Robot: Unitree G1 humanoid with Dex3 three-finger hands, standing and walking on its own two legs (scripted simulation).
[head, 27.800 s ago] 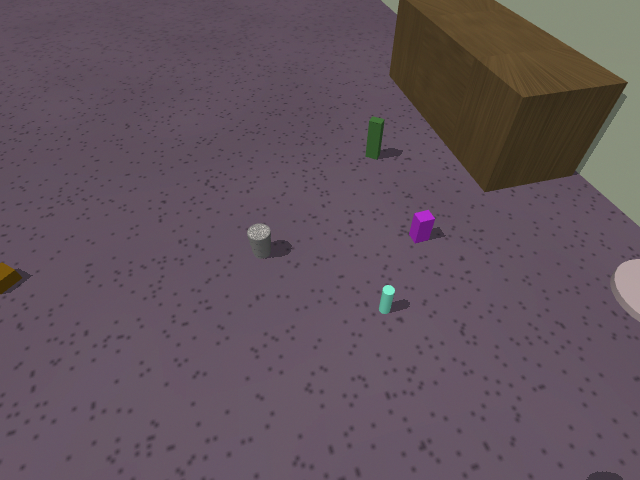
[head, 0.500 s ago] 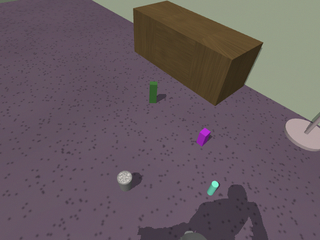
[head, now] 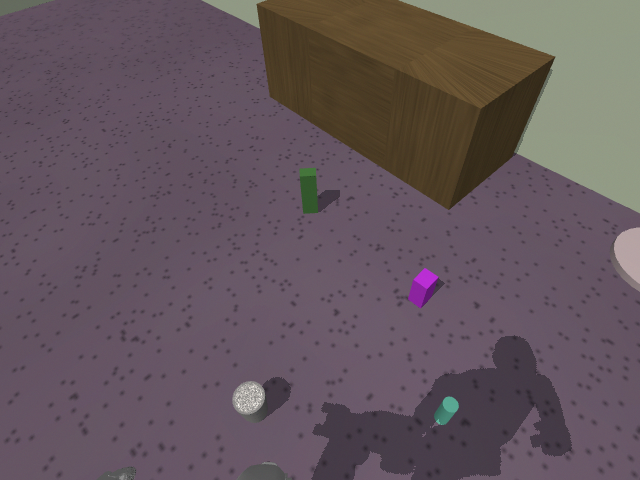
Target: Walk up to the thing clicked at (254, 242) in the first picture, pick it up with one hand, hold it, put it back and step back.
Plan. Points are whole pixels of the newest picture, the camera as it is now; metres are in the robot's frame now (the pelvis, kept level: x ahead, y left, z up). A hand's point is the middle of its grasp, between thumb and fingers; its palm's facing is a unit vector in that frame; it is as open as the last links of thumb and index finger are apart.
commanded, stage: walk up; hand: left
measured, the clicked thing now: (252, 404) +0.43 +0.25 -0.71
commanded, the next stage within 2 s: none
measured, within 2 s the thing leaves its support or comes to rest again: neither
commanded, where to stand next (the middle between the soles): +0.05 -0.01 m, yaw +1 degrees
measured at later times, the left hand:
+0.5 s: hand out of the picture +0.05 +0.26 -0.17, palm faces +0.00 -0.92 -0.39, open 7.4 cm
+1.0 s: hand out of the picture +0.08 +0.26 -0.15, palm faces +0.01 -0.94 -0.33, open 7.4 cm
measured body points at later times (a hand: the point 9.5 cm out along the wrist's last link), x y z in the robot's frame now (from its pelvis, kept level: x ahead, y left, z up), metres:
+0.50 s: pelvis +0.00 -0.01 -0.02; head +0.03 -0.02 +0.43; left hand +0.05 +0.30 -0.14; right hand +0.14 -0.31 -0.14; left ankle +0.10 +0.12 -0.73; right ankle -0.02 -0.15 -0.74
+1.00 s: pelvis -0.01 +0.00 +0.00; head +0.00 +0.01 +0.45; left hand +0.08 +0.31 -0.13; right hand +0.06 -0.30 -0.13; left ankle +0.06 +0.13 -0.74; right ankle -0.02 -0.15 -0.74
